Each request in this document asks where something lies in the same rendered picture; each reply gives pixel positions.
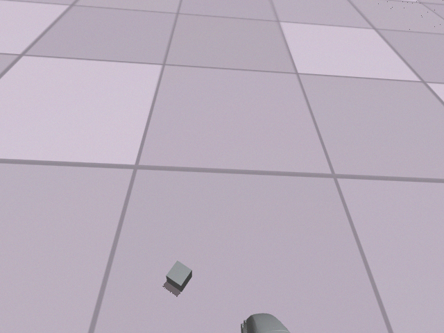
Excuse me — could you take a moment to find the cube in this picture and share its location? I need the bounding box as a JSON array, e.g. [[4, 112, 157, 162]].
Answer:
[[166, 260, 192, 292]]

